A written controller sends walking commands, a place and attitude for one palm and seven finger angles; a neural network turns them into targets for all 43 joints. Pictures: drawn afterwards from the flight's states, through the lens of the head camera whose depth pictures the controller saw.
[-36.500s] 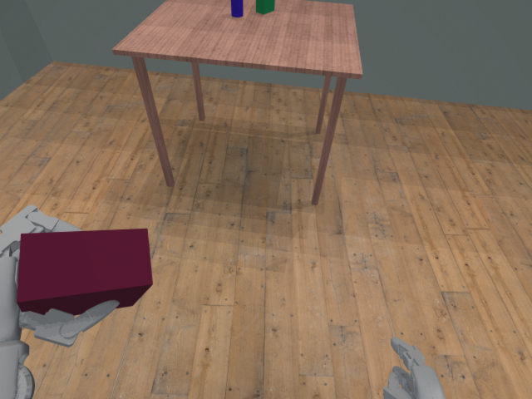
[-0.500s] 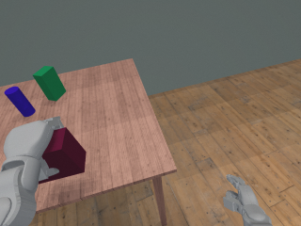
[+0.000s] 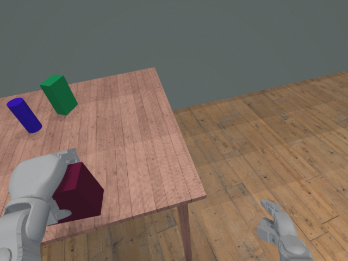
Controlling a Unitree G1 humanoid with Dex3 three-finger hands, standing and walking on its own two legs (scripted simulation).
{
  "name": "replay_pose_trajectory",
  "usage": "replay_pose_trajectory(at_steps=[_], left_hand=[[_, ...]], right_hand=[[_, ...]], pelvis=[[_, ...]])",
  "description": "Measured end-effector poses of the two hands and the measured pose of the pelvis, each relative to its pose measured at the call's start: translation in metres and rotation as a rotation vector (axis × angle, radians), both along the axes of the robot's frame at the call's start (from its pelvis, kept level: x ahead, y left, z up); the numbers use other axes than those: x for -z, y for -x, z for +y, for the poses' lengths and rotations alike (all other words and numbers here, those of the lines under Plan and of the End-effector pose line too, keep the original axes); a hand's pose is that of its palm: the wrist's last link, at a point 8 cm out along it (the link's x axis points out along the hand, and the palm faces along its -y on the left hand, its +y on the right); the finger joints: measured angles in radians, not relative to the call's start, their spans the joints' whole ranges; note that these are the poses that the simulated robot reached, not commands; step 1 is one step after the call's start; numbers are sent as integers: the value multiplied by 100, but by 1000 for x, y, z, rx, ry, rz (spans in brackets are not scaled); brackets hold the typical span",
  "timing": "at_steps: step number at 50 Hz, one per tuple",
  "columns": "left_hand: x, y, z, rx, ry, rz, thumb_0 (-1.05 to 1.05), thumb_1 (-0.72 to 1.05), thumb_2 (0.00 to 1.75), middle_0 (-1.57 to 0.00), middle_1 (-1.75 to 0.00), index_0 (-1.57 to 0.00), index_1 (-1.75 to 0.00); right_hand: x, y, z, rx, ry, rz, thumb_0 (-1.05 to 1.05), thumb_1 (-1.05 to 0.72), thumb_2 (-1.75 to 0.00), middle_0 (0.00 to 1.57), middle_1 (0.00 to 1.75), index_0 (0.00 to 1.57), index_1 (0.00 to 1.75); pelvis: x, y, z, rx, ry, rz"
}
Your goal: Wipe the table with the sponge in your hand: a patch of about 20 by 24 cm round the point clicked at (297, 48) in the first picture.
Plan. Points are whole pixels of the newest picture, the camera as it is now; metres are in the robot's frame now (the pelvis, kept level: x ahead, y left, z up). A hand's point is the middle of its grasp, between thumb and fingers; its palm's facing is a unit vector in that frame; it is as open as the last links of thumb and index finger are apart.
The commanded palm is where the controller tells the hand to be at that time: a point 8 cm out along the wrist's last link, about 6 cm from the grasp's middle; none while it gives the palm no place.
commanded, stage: bring the sponge back beside the body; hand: left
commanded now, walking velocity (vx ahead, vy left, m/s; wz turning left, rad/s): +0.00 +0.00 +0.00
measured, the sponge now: (67, 199) +0.19 +0.27 +0.08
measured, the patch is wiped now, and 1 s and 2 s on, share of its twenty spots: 1.00 1.00 1.00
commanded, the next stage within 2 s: step back with the hand held close in 0.60 s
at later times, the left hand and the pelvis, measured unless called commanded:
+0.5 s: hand (50, 191) +0.18 +0.28 +0.13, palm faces +0.10 -0.07 -0.99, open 10.1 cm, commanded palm +0.15 +0.28 +0.19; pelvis +0.00 +0.00 +0.00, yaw +0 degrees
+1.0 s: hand (79, 172) +0.22 +0.23 +0.15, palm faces +0.27 -0.87 -0.40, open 10.1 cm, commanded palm +0.16 +0.28 +0.18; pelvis -0.01 +0.01 -0.01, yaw -1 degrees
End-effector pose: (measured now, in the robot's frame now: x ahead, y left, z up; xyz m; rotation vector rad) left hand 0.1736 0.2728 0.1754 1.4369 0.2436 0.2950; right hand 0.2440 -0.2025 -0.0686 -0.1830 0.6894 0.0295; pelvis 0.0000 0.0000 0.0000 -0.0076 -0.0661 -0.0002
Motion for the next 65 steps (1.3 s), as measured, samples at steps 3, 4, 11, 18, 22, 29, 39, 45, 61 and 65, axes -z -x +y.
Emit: replay_pose_trajectory(at_steps=[3,4,11,18,22,29,39,45,61,65], left_hand=[[-3,4,1,1,-17,-17,-1,-50,105,-72,-132,-74,-133],[-4,5,3,-6,-21,-23,-1,-50,105,-72,-132,-74,-133],[2,16,13,-81,6,-11,-1,-50,105,-72,-132,-74,-133],[9,19,2,-23,7,22,-1,-50,105,-72,-132,-74,-133],[1,18,0,5,-26,-14,-1,-50,105,-72,-132,-74,-133],[-3,14,9,-59,-10,-39,-1,-50,105,-72,-132,-74,-133],[12,10,-1,24,385,-85,-1,-50,105,-72,-132,-74,-133],[19,-8,1,144,873,-354,-1,-51,105,-72,-132,-74,-133],[6,28,31,265,856,-464,-1,-51,105,-72,-133,-74,-134],[8,52,35,233,850,-508,-1,-51,105,-72,-133,-74,-134]], right_hand=[[0,0,2,-4,-6,2,1,-90,-90,20,30,20,30],[0,1,3,-5,-9,3,1,-90,-90,20,30,20,30],[2,2,5,-9,-17,11,1,-90,-90,20,30,20,30],[1,3,3,-11,6,3,1,-90,-90,20,30,20,30],[0,4,2,-6,4,3,1,-90,-90,20,30,20,30],[1,6,-2,8,-15,5,1,-90,-90,20,30,20,30],[-2,8,-9,16,11,-25,1,-90,-90,20,30,20,30],[-1,44,-17,73,51,6,1,-90,-90,20,30,20,30],[25,154,-24,263,114,148,1,-90,-90,20,30,20,30],[27,156,-11,206,98,90,1,-90,-90,20,30,20,30]], pelvis=[[0,0,0,4,0,-2],[0,-1,0,4,1,-3],[0,0,1,0,1,-5],[0,2,0,-4,2,-12],[0,2,-1,0,3,-17],[0,2,-2,5,1,-12],[1,3,-3,6,7,3],[4,3,-4,14,9,57],[15,35,27,29,15,98],[18,51,28,20,19,81]])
